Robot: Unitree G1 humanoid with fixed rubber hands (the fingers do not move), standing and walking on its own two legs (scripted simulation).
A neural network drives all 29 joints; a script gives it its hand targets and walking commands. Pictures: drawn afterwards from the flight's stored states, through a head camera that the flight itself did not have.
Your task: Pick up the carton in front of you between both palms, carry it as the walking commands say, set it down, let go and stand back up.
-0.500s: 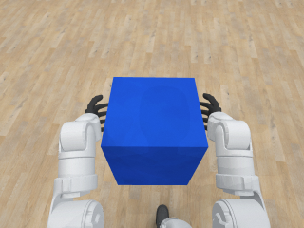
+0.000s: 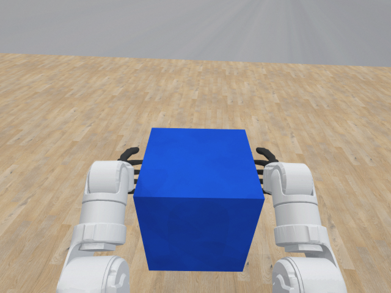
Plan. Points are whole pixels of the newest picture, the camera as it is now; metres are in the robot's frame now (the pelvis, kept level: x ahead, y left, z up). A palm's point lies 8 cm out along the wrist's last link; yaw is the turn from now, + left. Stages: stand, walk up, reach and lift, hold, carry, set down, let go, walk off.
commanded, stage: carry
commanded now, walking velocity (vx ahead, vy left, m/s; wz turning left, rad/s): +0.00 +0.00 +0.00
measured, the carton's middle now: (197, 199) +0.33 +0.00 +0.07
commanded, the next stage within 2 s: none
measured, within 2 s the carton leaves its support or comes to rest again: neither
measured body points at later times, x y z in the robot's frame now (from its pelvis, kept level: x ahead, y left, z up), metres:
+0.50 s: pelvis +0.02 +0.03 -0.01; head +0.01 +0.02 +0.44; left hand +0.38 +0.17 +0.11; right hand +0.38 -0.14 +0.11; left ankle -0.13 +0.12 -0.65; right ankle +0.16 -0.04 -0.75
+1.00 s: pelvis +0.05 +0.06 -0.01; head +0.04 +0.06 +0.44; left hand +0.40 +0.23 +0.10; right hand +0.42 -0.07 +0.11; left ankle -0.12 +0.12 -0.64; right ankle +0.16 -0.04 -0.75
